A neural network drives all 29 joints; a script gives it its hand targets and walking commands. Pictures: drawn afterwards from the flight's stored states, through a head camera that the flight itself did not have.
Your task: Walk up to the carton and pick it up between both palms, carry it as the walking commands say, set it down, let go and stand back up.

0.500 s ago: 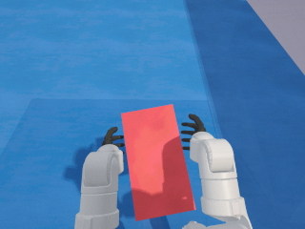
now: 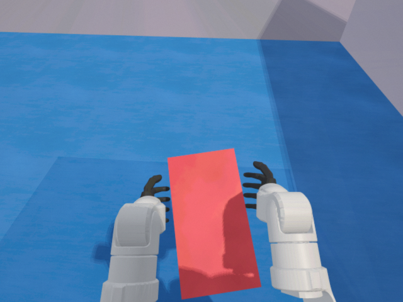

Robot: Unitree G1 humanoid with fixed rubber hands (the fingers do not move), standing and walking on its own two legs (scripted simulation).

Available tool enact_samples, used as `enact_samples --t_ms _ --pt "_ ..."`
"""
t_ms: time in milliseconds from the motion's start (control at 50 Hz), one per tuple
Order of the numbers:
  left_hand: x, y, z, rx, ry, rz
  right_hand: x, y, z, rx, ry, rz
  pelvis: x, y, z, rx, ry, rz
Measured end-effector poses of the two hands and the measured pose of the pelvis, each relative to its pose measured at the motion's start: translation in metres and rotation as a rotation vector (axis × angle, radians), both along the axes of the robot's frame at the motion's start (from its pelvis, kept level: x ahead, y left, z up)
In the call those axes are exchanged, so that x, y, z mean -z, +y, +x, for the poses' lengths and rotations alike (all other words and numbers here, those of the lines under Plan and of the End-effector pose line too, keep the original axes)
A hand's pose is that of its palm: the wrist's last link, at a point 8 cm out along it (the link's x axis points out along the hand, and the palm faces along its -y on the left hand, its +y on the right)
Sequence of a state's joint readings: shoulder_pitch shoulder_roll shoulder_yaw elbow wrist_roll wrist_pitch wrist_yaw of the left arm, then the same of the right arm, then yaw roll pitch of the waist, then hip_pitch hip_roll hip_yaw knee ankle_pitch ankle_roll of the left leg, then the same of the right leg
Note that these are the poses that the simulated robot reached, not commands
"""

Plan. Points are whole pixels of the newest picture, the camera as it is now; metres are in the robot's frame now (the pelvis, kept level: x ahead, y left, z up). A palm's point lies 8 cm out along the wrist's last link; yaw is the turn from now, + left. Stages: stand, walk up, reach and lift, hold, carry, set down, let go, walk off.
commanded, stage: carry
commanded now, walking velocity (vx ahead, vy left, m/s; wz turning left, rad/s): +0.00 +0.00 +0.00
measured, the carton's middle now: (210, 219) +0.33 -0.01 -0.03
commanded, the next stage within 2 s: none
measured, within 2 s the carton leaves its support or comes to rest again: neither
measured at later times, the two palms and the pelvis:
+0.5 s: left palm (126, 228) +0.28 +0.15 +0.05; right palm (245, 207) +0.30 -0.07 +0.07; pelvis -0.02 +0.03 -0.01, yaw +0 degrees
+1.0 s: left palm (122, 233) +0.27 +0.16 +0.04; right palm (243, 218) +0.28 -0.07 +0.06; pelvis -0.03 +0.03 -0.01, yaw +1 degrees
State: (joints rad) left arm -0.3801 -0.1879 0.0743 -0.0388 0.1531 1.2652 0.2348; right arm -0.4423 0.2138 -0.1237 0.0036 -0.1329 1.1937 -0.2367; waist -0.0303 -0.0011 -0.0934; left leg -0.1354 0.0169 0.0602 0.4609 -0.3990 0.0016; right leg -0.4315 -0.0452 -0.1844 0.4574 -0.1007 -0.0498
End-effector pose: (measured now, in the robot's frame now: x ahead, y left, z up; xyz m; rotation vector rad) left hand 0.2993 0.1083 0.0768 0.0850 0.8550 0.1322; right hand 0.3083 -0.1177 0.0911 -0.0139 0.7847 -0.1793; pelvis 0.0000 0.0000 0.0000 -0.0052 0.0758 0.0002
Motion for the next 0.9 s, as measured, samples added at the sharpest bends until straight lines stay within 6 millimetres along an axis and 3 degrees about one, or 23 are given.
enact_samples --t_ms 100,220,500,900 --pt "-0.006 0.01 0.009 -0.037 -0.06 -0.01 -0.013 0.011 0.014 -0.022 -0.064 -0.004 0.003 0.002 0.008 0.001 0.003 -0.012" --pt "0.002 0.027 0.003 -0.063 -0.05 -0.023 -0.008 0.029 0.016 -0.071 -0.051 -0.028 0.004 0.008 0.008 -0.005 -0.005 -0.015" --pt "0.026 0.042 -0.024 -0.039 -0.048 -0.016 0.02 0.043 -0.011 -0.082 -0.036 -0.045 0.005 0.025 -0.017 -0.008 -0.046 -0.011" --pt "0.034 0.049 -0.028 -0.03 -0.107 -0.02 0.035 0.046 -0.025 -0.083 -0.057 -0.038 0.007 0.034 -0.026 -0.009 -0.053 -0.014"
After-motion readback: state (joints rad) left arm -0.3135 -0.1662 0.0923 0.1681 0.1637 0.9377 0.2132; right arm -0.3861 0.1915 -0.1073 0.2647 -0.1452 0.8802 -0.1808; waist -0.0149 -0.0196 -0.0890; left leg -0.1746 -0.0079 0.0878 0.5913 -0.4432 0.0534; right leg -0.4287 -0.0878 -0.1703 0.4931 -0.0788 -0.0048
